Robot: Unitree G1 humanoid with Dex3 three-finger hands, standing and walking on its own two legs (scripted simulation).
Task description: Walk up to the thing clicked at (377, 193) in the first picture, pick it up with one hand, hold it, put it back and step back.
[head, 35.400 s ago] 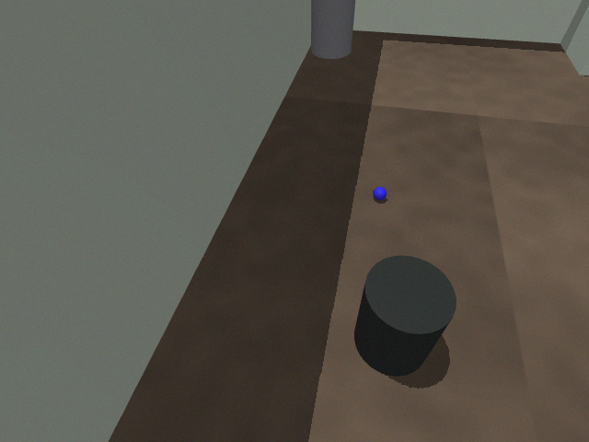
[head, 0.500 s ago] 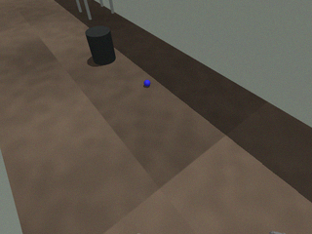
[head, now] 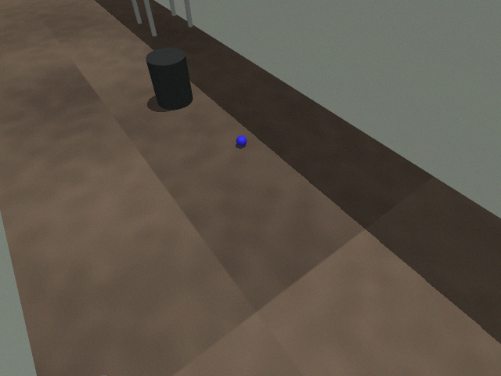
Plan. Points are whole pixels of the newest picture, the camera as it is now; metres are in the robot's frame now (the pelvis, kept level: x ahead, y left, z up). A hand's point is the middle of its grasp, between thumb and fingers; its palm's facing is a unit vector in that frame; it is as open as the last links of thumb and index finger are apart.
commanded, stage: walk up
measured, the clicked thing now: (241, 140) +1.53 +0.11 -0.74
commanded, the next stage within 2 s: stand in 0.12 s
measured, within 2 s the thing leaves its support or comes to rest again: neither
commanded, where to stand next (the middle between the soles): +0.05 +0.00 m, yaw -3 degrees
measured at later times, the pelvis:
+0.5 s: pelvis +0.01 -0.01 +0.01, yaw -2 degrees
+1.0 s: pelvis +0.02 -0.02 +0.01, yaw -3 degrees
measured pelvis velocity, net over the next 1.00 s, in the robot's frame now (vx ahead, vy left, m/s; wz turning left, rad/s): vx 0.02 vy -0.02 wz -0.05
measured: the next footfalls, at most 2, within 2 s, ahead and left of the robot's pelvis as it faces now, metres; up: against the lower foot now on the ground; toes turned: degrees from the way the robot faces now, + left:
none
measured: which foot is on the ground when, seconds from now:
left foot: down 0.00-1.00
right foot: down 0.00-1.00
